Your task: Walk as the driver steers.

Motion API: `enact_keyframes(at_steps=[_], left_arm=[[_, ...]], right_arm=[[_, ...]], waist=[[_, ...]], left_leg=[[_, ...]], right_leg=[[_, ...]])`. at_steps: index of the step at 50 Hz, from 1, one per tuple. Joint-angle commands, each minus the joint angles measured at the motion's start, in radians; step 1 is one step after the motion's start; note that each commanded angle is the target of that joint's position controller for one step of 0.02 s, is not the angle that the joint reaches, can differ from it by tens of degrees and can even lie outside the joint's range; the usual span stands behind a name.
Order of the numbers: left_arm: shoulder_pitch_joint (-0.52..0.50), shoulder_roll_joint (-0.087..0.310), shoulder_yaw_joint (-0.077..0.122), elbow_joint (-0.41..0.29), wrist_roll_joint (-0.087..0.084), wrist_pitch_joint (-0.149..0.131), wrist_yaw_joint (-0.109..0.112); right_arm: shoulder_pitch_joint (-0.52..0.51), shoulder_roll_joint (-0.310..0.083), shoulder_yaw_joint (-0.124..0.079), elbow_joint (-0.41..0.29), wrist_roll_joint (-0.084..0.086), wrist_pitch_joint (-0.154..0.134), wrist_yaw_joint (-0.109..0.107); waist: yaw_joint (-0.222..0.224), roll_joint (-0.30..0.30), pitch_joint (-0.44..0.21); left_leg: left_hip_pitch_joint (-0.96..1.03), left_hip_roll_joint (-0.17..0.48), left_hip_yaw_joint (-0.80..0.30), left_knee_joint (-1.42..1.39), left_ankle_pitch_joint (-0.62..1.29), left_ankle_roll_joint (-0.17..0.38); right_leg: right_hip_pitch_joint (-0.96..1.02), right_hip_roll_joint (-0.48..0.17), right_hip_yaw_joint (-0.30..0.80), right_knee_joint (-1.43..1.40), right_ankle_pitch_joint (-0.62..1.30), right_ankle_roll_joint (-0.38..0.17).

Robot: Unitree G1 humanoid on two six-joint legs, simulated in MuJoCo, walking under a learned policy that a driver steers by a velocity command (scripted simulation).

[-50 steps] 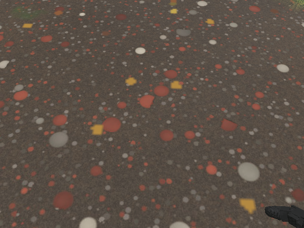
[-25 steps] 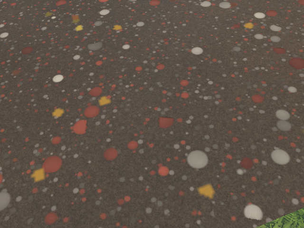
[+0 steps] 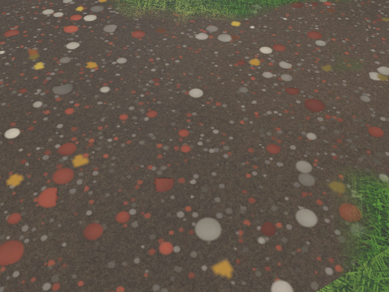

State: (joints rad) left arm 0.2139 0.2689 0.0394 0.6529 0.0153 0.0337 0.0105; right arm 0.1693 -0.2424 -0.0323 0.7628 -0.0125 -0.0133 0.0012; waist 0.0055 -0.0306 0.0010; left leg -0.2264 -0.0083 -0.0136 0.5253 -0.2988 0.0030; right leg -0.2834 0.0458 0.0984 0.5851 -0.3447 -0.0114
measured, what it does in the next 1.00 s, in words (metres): walks ahead, turning left: left foot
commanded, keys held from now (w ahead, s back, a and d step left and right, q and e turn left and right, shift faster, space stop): w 0.10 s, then w+q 0.30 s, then q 0.60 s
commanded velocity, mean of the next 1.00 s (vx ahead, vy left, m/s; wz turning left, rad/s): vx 0.23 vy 0.00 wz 0.37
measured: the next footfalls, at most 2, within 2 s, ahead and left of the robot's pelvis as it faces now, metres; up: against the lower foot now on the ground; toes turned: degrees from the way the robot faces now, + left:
left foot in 0.58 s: +0.37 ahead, +0.14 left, +0.00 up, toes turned +14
right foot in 1.06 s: +0.48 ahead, -0.05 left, +0.00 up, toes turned +36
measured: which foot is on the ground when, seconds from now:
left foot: down 0.00-0.14, up 0.16-0.56, down 0.58-1.00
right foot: down 0.00-0.58, up 0.60-1.00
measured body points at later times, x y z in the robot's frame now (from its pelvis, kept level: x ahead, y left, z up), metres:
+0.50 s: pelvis +0.16 +0.00 +0.00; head +0.20 -0.01 +0.45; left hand +0.11 +0.27 -0.12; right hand +0.41 -0.19 -0.10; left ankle +0.32 +0.16 -0.69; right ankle +0.02 -0.12 -0.73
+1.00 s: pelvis +0.32 +0.04 +0.00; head +0.35 +0.06 +0.45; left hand +0.35 +0.35 -0.10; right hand +0.58 -0.16 -0.09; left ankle +0.34 +0.13 -0.73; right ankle +0.45 -0.09 -0.71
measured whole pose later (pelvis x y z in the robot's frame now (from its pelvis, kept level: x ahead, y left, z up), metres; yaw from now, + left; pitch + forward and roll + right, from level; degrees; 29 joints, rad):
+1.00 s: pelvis +0.32 +0.04 +0.00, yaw +27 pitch +3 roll +0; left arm 0.15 0.29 0.04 0.65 0.01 -0.01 0.04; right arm 0.17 -0.31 -0.08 0.66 0.01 0.04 -0.02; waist -0.04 -0.01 0.03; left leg -0.40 -0.16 -0.18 0.51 -0.15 0.07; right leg -0.54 -0.01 0.14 0.77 -0.29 0.09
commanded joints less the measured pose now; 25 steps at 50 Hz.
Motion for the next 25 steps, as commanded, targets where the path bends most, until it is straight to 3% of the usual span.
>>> enact_keyframes(at_steps=[1, 3, 5, 6, 7, 8, 9, 10, 11, 13, 15, 18, 22, 25], left_arm=[[-0.047, 0.102, 0.038, -0.076, -0.020, -0.040, -0.003], [-0.038, 0.082, 0.037, -0.068, -0.027, -0.067, -0.013], [0.033, 0.062, 0.037, -0.033, -0.030, -0.087, -0.024], [0.077, 0.071, 0.045, -0.008, -0.023, -0.093, -0.025], [0.156, 0.105, 0.058, 0.009, -0.021, -0.099, -0.020], [0.249, 0.181, 0.079, 0.025, -0.012, -0.106, -0.016], [0.304, 0.220, 0.090, 0.028, -0.006, -0.116, -0.023], [0.291, 0.164, 0.074, 0.030, -0.004, -0.128, -0.017], [0.268, 0.133, 0.064, 0.021, -0.006, -0.136, -0.012], [0.214, 0.120, 0.059, 0.022, -0.009, -0.139, -0.007], [0.199, 0.097, 0.052, 0.023, -0.003, -0.138, -0.004], [0.202, 0.105, 0.054, 0.042, -0.004, -0.135, 0.002], [0.192, 0.136, 0.056, 0.070, -0.007, -0.124, 0.015], [0.204, 0.176, 0.063, 0.096, -0.020, -0.104, 0.028]], right_arm=[[0.021, -0.219, -0.055, -0.050, 0.018, -0.009, -0.016], [0.027, -0.213, -0.054, -0.048, 0.028, -0.010, -0.020], [-0.029, -0.199, -0.049, -0.063, 0.041, -0.006, -0.012], [-0.035, -0.178, -0.043, -0.066, 0.042, -0.006, -0.008], [-0.061, -0.131, -0.027, -0.077, 0.038, -0.013, -0.003], [-0.091, -0.061, -0.008, -0.112, 0.040, -0.027, 0.001], [-0.120, -0.119, -0.020, -0.140, 0.054, -0.043, -0.003], [-0.094, -0.158, -0.039, -0.125, 0.067, -0.053, -0.001], [-0.059, -0.150, -0.040, -0.102, 0.070, -0.059, 0.006], [-0.062, -0.133, -0.043, -0.087, 0.057, -0.060, 0.015], [-0.055, -0.112, -0.042, -0.077, 0.051, -0.051, 0.029], [-0.094, -0.078, -0.031, -0.097, 0.043, -0.040, 0.037], [-0.214, -0.045, -0.012, -0.153, 0.032, -0.048, 0.058], [-0.218, -0.078, -0.025, -0.183, 0.031, -0.052, 0.080]], waist=[[-0.028, 0.222, 0.092], [-0.024, 0.210, 0.108], [0.026, 0.190, 0.096], [0.045, 0.164, 0.075], [0.080, 0.092, 0.046], [0.099, -0.145, 0.019], [0.127, -0.245, 0.037], [0.104, -0.144, 0.066], [0.083, -0.087, 0.062], [0.059, -0.045, 0.077], [0.052, -0.054, 0.063], [0.059, -0.038, 0.076], [0.084, -0.039, 0.132], [0.058, -0.072, 0.091]], left_leg=[[-0.040, 0.268, -0.363, -0.315, -0.471, 0.173], [-0.039, 0.293, -0.380, -0.318, -0.421, 0.196], [-0.119, 0.230, -0.274, -0.284, -0.341, 0.165], [-0.179, 0.186, -0.232, -0.229, -0.272, 0.144], [-0.251, 0.133, -0.174, -0.097, -0.187, 0.106], [-0.419, -0.003, -0.011, 0.196, -0.133, 0.036], [-0.559, -0.021, -0.037, 0.417, -0.264, 0.026], [-0.637, 0.011, -0.127, 0.563, -0.253, 0.043], [-0.661, 0.029, -0.158, 0.604, -0.164, 0.064], [-0.684, 0.064, -0.165, 0.579, -0.011, 0.069], [-0.622, 0.067, -0.126, 0.551, 0.085, 0.043], [-0.601, 0.067, -0.077, 0.449, 0.192, -0.005], [-0.442, 0.052, 0.043, 0.181, 0.350, -0.010], [-0.340, 0.001, 0.099, 0.102, 0.320, 0.026]], right_leg=[[-0.134, -0.009, -0.095, 0.106, -0.082, -0.012], [-0.140, -0.041, -0.095, 0.104, -0.091, -0.031], [0.038, -0.026, -0.131, -0.066, -0.031, -0.060], [0.159, -0.017, -0.120, -0.107, 0.041, -0.061], [0.265, -0.087, -0.018, -0.161, 0.029, -0.078], [0.383, -0.247, 0.274, -0.295, -0.172, -0.150], [0.400, -0.417, 0.546, -0.394, -0.194, -0.260], [0.408, -0.435, 0.528, -0.379, -0.177, -0.276], [0.430, -0.396, 0.427, -0.372, -0.155, -0.238], [0.425, -0.355, 0.259, -0.401, 0.013, -0.177], [0.378, -0.301, 0.098, -0.416, 0.236, -0.144], [0.327, -0.274, -0.051, -0.440, 0.370, -0.139], [0.211, -0.243, -0.207, -0.444, 0.504, -0.114], [0.269, -0.265, -0.252, -0.323, 0.824, -0.089]])
Velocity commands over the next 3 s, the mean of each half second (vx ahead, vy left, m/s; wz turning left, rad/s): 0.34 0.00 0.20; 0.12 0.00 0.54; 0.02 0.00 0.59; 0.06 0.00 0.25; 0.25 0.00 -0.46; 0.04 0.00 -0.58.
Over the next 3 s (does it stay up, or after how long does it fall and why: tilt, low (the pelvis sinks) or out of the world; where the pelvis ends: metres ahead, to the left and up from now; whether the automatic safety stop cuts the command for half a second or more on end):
stays up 0.50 0.22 0.00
